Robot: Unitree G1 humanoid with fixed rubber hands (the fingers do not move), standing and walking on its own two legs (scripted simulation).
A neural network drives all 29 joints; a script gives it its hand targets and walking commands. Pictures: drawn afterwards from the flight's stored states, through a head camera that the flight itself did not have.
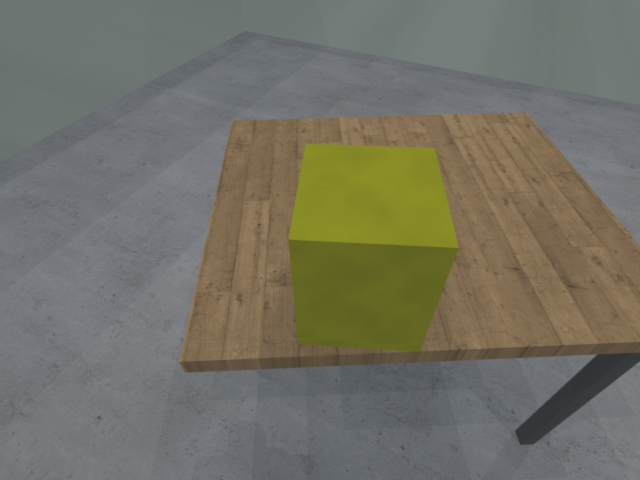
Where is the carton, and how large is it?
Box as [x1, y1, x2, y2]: [288, 144, 458, 351]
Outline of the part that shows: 305,144 288,238 298,343 419,351 458,248 434,148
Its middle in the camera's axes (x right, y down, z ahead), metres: +0.07 +0.01 +0.62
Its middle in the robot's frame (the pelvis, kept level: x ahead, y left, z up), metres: +0.48 -0.06 +0.02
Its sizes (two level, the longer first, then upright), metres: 0.210 0.200 0.250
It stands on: a table, 0.67 m high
